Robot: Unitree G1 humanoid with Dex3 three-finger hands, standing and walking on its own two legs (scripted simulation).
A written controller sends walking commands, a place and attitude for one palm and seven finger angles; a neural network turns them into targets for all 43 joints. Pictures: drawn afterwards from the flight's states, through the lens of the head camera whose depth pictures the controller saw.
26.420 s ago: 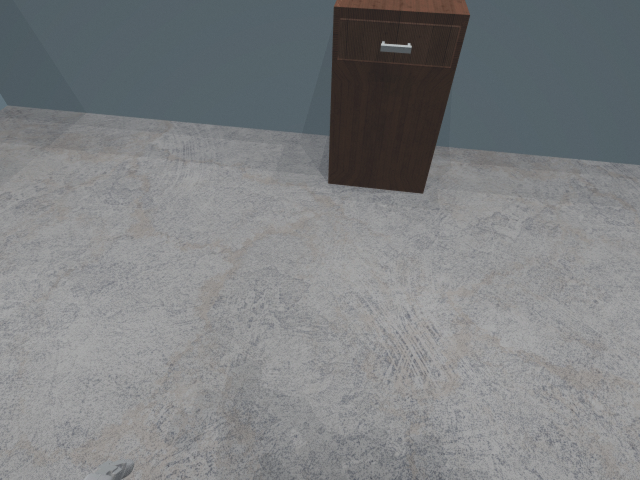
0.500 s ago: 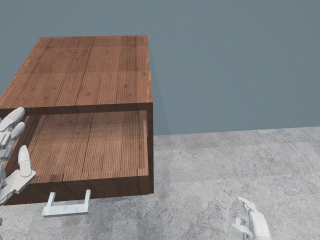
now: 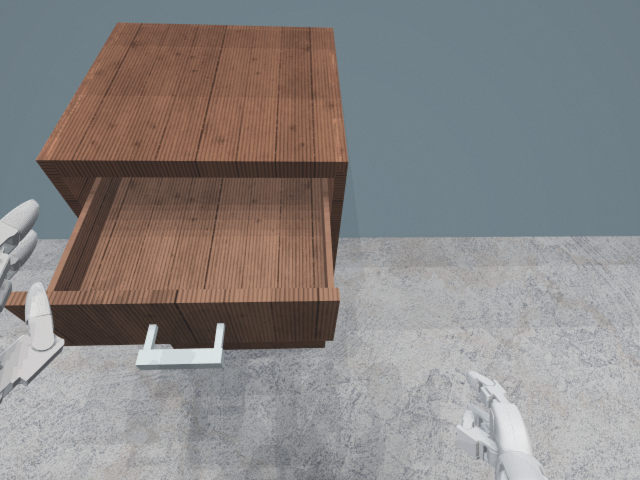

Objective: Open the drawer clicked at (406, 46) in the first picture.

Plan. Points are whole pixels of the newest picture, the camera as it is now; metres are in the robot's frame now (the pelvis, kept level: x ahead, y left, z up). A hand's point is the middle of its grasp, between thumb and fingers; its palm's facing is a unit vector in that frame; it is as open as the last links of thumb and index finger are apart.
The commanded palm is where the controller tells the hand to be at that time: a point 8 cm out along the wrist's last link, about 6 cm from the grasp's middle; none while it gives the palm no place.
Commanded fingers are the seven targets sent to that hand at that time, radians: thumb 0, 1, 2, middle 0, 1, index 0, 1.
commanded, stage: step back with the hand held close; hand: left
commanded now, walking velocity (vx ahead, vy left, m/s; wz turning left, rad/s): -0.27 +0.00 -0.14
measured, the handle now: (184, 344) +0.29 +0.21 -0.06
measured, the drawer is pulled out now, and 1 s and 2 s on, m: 0.23 0.23 0.23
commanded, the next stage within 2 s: stop stepping back and stand still in 0.48 s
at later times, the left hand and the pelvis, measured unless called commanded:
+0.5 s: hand out of the picture +0.10 +0.28 +0.18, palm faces +0.34 -0.85 -0.41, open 7.4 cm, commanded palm +0.03 +0.31 +0.19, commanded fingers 0.00 0.90 0.90 -0.20 -0.30 -0.20 -0.30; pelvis -0.10 +0.04 +0.01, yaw +0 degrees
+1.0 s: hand out of the picture -0.02 +0.25 +0.16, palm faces +0.36 -0.83 -0.42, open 7.4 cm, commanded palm -0.09 +0.29 +0.19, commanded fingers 0.00 0.90 0.90 -0.20 -0.30 -0.20 -0.30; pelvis -0.22 +0.01 +0.00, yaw +0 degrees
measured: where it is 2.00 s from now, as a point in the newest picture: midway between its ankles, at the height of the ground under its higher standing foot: outside the picture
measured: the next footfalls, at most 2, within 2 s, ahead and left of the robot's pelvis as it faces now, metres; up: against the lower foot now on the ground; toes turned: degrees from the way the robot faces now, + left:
left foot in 0.32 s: -0.01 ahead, +0.14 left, +0.00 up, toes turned +1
right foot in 0.70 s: -0.18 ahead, -0.08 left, +0.00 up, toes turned -1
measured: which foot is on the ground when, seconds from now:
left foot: down 0.00-0.14, up 0.16-0.30, down 0.32-0.70, up 0.72-0.94, down 0.96-1.00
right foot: down 0.00-0.32, up 0.34-0.68, down 0.70-1.00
